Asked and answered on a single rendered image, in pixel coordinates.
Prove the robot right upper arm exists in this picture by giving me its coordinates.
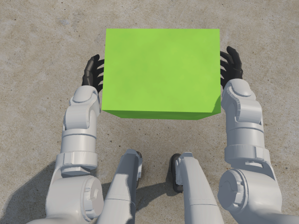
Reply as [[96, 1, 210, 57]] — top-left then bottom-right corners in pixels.
[[217, 168, 299, 224]]

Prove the robot left thigh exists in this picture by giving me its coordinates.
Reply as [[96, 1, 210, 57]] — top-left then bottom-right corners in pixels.
[[96, 154, 142, 224]]

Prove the right robot forearm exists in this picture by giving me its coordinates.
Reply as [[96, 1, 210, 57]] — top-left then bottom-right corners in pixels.
[[221, 78, 279, 187]]

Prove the robot thigh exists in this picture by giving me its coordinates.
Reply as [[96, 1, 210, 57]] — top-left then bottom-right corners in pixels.
[[175, 157, 224, 224], [96, 154, 142, 224]]

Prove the robot left upper arm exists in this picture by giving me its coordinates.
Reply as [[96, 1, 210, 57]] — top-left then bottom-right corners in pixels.
[[26, 175, 104, 224]]

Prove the robot right hand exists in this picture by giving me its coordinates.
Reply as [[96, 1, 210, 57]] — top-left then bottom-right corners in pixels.
[[220, 46, 243, 89]]

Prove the left robot forearm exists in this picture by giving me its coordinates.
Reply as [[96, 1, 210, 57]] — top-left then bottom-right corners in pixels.
[[45, 85, 100, 214]]

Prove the robot right thigh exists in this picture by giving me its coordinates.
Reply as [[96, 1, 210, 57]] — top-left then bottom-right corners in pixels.
[[175, 157, 224, 224]]

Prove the carton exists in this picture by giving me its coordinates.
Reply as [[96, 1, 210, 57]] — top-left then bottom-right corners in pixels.
[[101, 28, 221, 120]]

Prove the robot left hand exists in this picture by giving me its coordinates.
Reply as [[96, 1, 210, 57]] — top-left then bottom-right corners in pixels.
[[82, 54, 104, 93]]

